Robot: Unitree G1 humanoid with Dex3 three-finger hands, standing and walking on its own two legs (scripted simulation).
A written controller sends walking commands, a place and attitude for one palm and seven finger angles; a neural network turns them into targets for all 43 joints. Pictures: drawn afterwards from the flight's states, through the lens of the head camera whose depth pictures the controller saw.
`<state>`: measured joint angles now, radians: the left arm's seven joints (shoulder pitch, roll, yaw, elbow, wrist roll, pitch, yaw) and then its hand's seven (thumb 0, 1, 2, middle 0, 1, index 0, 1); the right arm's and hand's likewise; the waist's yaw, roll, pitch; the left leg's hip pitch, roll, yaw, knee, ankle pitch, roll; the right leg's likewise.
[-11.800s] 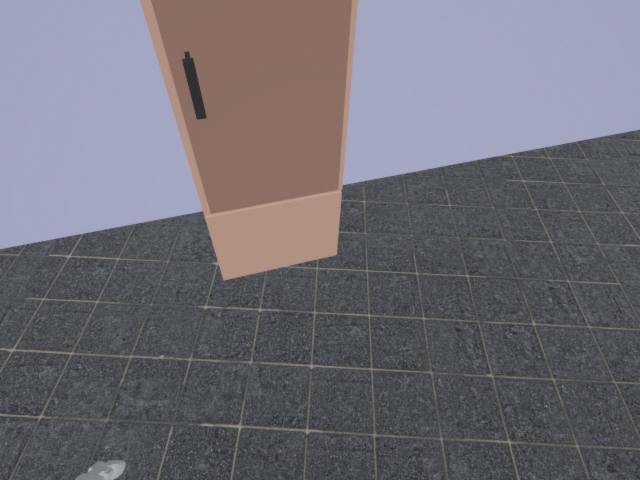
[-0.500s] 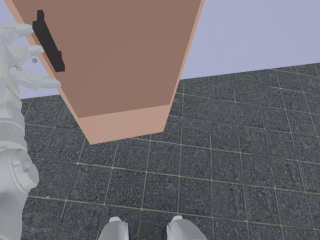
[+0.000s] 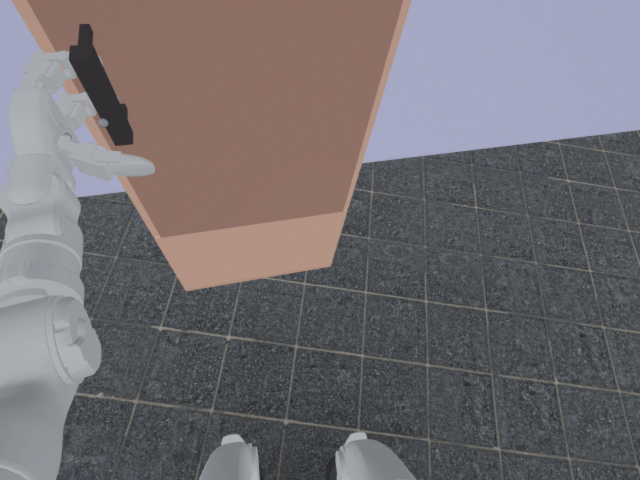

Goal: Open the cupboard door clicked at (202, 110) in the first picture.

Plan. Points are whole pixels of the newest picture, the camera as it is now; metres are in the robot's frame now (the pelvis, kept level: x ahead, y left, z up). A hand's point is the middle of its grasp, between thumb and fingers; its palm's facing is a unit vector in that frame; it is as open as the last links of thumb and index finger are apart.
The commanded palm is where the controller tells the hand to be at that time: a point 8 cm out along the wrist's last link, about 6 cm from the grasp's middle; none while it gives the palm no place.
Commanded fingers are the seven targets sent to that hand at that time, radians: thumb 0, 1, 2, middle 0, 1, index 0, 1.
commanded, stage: slide the fingers in behind the handle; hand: left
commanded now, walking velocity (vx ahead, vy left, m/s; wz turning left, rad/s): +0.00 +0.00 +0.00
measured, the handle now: (105, 88) +0.58 +0.23 +0.09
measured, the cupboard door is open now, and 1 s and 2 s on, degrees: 0 0 15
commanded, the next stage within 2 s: close the thumb around the handle in 0.64 s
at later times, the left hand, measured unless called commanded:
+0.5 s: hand (125, 117) +0.53 +0.20 +0.09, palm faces +0.14 -0.99 -0.01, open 14.0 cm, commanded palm +0.50 +0.24 +0.09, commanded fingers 0.00 -0.50 0.30 -0.30 -1.20 -0.30 -1.20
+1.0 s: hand (124, 119) +0.52 +0.20 +0.10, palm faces +0.13 -0.99 -0.01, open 12.1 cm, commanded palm +0.49 +0.23 +0.09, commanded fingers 0.00 0.28 0.64 -0.36 -1.28 -0.36 -1.28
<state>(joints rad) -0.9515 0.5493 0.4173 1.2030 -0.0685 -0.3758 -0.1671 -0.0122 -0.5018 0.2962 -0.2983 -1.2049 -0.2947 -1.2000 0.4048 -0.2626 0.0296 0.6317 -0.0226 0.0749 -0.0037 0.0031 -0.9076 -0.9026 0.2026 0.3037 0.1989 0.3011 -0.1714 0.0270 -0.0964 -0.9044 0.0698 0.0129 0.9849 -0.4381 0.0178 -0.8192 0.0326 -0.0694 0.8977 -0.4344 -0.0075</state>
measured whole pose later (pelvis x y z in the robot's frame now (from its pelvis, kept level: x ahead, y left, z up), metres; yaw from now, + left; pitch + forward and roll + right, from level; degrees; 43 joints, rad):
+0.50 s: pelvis +0.00 +0.00 +0.00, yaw +0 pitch +21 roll -3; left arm -0.97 0.53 0.43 1.22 -0.05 -0.38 -0.11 -0.01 -0.50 0.30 -0.30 -1.20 -0.30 -1.20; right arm 0.43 -0.26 0.03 0.64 -0.03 0.08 0.01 0.00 -0.91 -0.90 0.20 0.30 0.20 0.30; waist -0.19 0.03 -0.10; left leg -0.90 0.07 0.02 0.98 -0.44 0.02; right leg -0.83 0.04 -0.06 0.90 -0.43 -0.01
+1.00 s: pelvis +0.00 +0.00 +0.00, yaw +0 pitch +21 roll -3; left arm -0.96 0.50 0.40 1.20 -0.06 -0.39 -0.11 -0.01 -0.20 0.42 -0.32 -1.24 -0.32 -1.23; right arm 0.40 -0.26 0.02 0.64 -0.03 0.07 0.01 0.00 -0.91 -0.90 0.20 0.30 0.20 0.30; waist -0.17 0.03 -0.10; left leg -0.91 0.07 0.02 0.98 -0.44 0.02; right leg -0.82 0.03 -0.06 0.90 -0.44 -0.01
